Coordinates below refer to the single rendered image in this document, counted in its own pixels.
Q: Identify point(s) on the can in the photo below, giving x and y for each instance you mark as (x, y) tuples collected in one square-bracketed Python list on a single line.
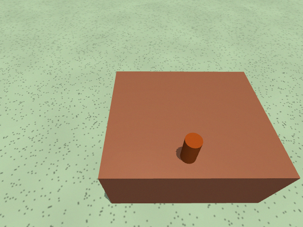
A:
[(191, 147)]

